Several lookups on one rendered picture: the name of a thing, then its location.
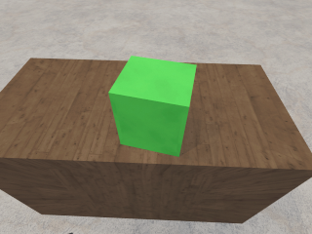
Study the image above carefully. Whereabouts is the carton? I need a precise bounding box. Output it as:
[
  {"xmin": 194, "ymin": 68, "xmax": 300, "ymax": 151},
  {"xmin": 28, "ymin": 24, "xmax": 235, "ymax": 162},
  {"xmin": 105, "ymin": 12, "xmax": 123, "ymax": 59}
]
[{"xmin": 108, "ymin": 56, "xmax": 197, "ymax": 157}]

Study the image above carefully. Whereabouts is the pedestal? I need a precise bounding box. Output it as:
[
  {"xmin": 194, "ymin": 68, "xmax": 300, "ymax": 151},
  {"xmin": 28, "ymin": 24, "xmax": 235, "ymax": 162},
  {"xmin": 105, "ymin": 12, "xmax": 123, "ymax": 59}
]
[{"xmin": 0, "ymin": 58, "xmax": 312, "ymax": 224}]

